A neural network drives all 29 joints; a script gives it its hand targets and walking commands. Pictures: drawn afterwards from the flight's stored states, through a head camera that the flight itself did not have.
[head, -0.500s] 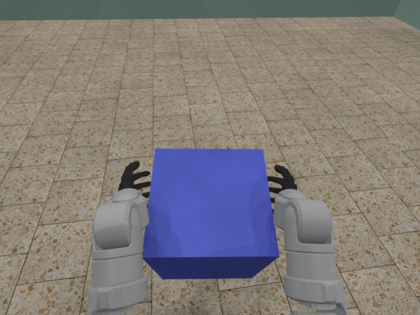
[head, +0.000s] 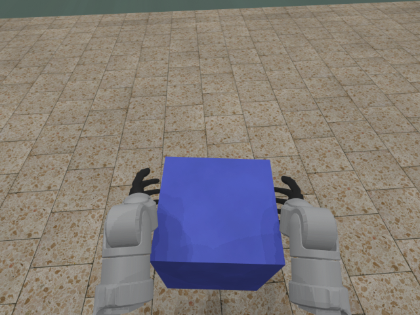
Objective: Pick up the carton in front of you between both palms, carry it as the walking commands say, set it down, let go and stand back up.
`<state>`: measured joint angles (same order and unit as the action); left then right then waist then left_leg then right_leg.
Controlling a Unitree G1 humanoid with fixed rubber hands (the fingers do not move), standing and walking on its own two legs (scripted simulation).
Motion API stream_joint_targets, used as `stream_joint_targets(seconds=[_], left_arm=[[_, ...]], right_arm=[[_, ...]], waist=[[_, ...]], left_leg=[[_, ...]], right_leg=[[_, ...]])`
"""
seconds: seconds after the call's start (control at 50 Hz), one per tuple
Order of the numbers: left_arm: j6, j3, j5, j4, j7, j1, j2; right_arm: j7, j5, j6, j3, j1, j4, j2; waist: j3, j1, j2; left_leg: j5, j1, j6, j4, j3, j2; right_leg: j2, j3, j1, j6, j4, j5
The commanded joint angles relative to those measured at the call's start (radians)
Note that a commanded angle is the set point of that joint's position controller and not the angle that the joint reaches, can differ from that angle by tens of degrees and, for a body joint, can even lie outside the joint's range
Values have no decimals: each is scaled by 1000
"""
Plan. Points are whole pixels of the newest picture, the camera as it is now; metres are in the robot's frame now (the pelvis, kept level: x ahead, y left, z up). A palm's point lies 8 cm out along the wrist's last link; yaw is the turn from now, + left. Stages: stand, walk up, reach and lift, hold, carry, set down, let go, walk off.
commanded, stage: carry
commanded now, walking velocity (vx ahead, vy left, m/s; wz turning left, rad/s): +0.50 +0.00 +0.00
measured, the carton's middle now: (214, 228) +0.30 +0.00 -0.04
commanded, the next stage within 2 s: none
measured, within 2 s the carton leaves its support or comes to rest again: neither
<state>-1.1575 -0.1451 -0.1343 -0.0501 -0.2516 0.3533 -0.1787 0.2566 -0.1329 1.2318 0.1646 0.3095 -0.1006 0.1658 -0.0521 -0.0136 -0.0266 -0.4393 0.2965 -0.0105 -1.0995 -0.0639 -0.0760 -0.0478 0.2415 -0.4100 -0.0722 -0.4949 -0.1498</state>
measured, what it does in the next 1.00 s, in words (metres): walks ahead: left foot, then right foot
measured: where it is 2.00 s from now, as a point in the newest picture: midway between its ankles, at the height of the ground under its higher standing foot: (211, 291)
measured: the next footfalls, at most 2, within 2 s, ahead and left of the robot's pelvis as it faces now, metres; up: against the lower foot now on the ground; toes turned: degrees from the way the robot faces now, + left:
left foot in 0.34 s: +0.40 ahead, +0.12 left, +0.00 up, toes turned -14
right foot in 0.58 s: +0.37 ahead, -0.10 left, +0.00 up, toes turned -1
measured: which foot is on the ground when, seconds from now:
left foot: up 0.00-0.32, down 0.34-1.00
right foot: down 0.00-0.36, up 0.38-0.56, down 0.58-1.00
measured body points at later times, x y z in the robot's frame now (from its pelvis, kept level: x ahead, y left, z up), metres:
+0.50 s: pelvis +0.29 +0.03 +0.01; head +0.32 +0.05 +0.46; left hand +0.61 +0.17 +0.08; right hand +0.59 -0.12 +0.08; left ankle +0.36 +0.11 -0.73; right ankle +0.22 -0.08 -0.70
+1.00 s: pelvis +0.40 +0.01 +0.01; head +0.39 +0.01 +0.46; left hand +0.72 +0.14 +0.09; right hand +0.70 -0.15 +0.09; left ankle +0.36 +0.11 -0.73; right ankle +0.33 -0.09 -0.73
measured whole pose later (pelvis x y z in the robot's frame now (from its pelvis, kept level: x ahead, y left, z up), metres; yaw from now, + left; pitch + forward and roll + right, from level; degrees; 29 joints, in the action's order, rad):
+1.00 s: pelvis +0.40 +0.01 +0.01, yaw -3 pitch +4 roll +0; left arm -1.18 -0.18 -0.14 -0.09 -0.24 0.37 -0.18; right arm 0.26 -0.14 1.24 0.16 0.35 -0.10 0.18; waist -0.12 0.00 0.00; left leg -0.30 0.26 0.00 -0.53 -0.19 -0.06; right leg -0.06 0.16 -0.22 0.01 -0.53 -0.33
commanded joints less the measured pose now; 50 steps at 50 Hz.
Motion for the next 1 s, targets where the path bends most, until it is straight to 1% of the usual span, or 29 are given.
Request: stream_joint_targets(seconds=[0.0, 0.02, 0.08, 0.14, 0.16, 0.22, 0.24, 0.26, 0.28, 0.3, 0.32, 0.34, 0.36, 0.38, 0.4, 0.42, 0.44, 0.46, 0.52, 0.54, 0.56, 0.58, 0.6, 0.62, 0.64, 0.7, 0.76, 0.84, 0.98], left_arm=[[-20, 641, 460, -34, 452, 430, -1114], [-16, 642, 463, -46, 453, 432, -1114], [-14, 644, 462, -50, 458, 387, -1100], [-17, 648, 457, -62, 461, 364, -1077], [-21, 649, 455, -69, 459, 360, -1067], [-37, 647, 442, -89, 446, 346, -1024], [-44, 644, 434, -85, 440, 335, -1011], [-50, 642, 427, -79, 436, 330, -999], [-56, 642, 423, -74, 433, 334, -991], [-61, 643, 421, -69, 432, 340, -980], [-65, 646, 415, -63, 432, 352, -969], [-75, 657, 424, -74, 431, 397, -959], [-90, 667, 442, -70, 432, 423, -973], [-90, 675, 442, -72, 431, 423, -983], [-86, 677, 447, -82, 432, 450, -996], [-82, 687, 455, -100, 432, 483, -1017], [-75, 692, 461, -123, 430, 503, -1020], [-71, 695, 464, -137, 427, 515, -1025], [-67, 689, 460, -143, 420, 474, -1036], [-68, 687, 456, -147, 418, 461, -1034], [-72, 683, 450, -142, 418, 447, -1029], [-76, 678, 445, -127, 421, 430, -1024], [-80, 676, 437, -106, 424, 428, -1022], [-84, 668, 433, -74, 429, 418, -1026], [-87, 658, 430, -36, 435, 399, -1027], [-82, 638, 424, 34, 449, 390, -1029], [-75, 632, 427, 46, 453, 429, -1042], [-66, 635, 439, 22, 448, 476, -1051], [-66, 647, 442, -10, 438, 472, -1045]], right_arm=[[-428, 471, -55, -711, 640, -119, 1070], [-425, 470, -60, -709, 625, -117, 1084], [-410, 447, -76, -713, 556, -115, 1086], [-400, 437, -78, -722, 535, -135, 1070], [-398, 439, -75, -726, 536, -147, 1062], [-395, 452, -53, -733, 541, -175, 1027], [-397, 456, -42, -732, 541, -173, 1014], [-401, 457, -31, -729, 539, -167, 1001], [-406, 457, -22, -725, 531, -153, 994], [-412, 457, -15, -721, 536, -145, 984], [-419, 456, -8, -712, 548, -135, 967], [-423, 449, -3, -701, 554, -112, 958], [-423, 436, -5, -679, 521, -70, 950], [-424, 440, -7, -669, 504, -69, 958], [-425, 443, -11, -667, 520, -78, 985], [-426, 445, -16, -663, 554, -94, 1011], [-427, 451, -21, -668, 582, -109, 1043], [-427, 455, -24, -669, 601, -120, 1055], [-420, 454, -33, -676, 579, -154, 1036], [-418, 454, -33, -679, 579, -165, 1028], [-416, 449, -32, -681, 569, -162, 1024], [-415, 441, -29, -681, 554, -150, 1018], [-417, 441, -22, -687, 558, -142, 1018], [-420, 441, -13, -691, 562, -122, 1022], [-423, 439, -7, -689, 556, -96, 1021], [-432, 439, -2, -690, 576, -50, 1018], [-435, 445, -7, -687, 611, -30, 1029], [-431, 457, -13, -686, 648, -42, 1038], [-424, 455, -15, -684, 624, -56, 1036]], waist=[[-378, -8, 83], [-380, -6, 114], [-356, -4, 152], [-299, -2, 157], [-275, -3, 159], [-245, -8, 178], [-242, -9, 189], [-242, -8, 193], [-248, 3, 175], [-261, 14, 137], [-299, 21, 101], [-395, 33, -77], [-471, 42, -226], [-482, 39, -184], [-473, 35, -147], [-440, 24, -112], [-398, 19, -107], [-398, 19, -112], [-457, 22, -115], [-459, 15, -96], [-454, 14, -88], [-445, 11, -71], [-422, 19, -11], [-402, 21, 45], [-384, 19, 70], [-358, 13, 79], [-360, 11, 74], [-364, 10, 61], [-388, 12, 25]], left_leg=[[97, 340, 24, -40, 69, -58], [124, 305, 20, 18, 50, -54], [165, 307, -1, 173, -3, -41], [254, 318, -17, 369, -51, -34], [284, 310, -17, 425, -72, -21], [402, 233, -12, 551, -130, 35], [440, 198, -11, 587, -143, 49], [484, 142, -10, 633, -157, 59], [554, 40, -8, 711, -186, 77], [651, -102, -9, 796, -201, 86], [818, -276, -9, 779, -126, -3], [1311, -516, 76, 628, 91, -218], [1478, -678, 221, 623, 251, -321], [1329, -637, 243, 679, 255, -342], [1160, -575, 223, 723, 217, -316], [1003, -485, 183, 756, 160, -286], [929, -403, 152, 782, 112, -247], [891, -382, 141, 787, 64, -226], [795, -362, 136, 758, -4, -203], [763, -332, 117, 732, -42, -183], [679, -282, 88, 713, -58, -161], [577, -238, 58, 703, -74, -142], [518, -208, 29, 687, -84, -105], [541, -194, 17, 674, -65, -98], [587, -190, 14, 649, -58, -100], [755, -179, 13, 580, -53, -93], [762, -152, 2, 558, -60, -80], [758, -156, -5, 557, -58, -74], [845, -204, 6, 552, -48, -83]], right_leg=[[-299, -401, 560, -66, 234, 221], [-283, -349, 531, -52, 254, 187], [-261, -268, 518, -76, 306, 145], [-227, -190, 526, -75, 316, 185], [-216, -162, 524, -67, 302, 261], [-182, -67, 525, -25, 227, 542], [-172, -47, 529, -7, 195, 595], [-161, -29, 525, 13, 151, 599], [-139, 3, 496, 41, 70, 586], [-108, 27, 436, 75, -29, 563], [-91, 11, 333, 109, -135, 409], [-52, -27, 152, 139, -330, 10], [29, -94, -39, 148, -480, -408], [12, -168, -71, 135, -529, -462], [-5, -212, -64, 113, -495, -454], [-42, -231, -26, 98, -356, -437], [-44, -214, 21, 98, -218, -428], [-18, -183, 65, 100, -137, -391], [-8, -132, 172, 100, 11, -183], [-21, -118, 224, 104, 103, -41], [-45, -119, 287, 109, 149, 80], [-92, -141, 323, 110, 161, 134], [-151, -187, 320, 102, 100, 266], [-167, -189, 323, 92, 54, 342], [-161, -182, 319, 88, 37, 379], [-142, -172, 304, 80, -5, 546], [-137, -167, 323, 79, -29, 628], [-130, -162, 333, 82, -38, 625], [-112, -152, 318, 87, -46, 538]])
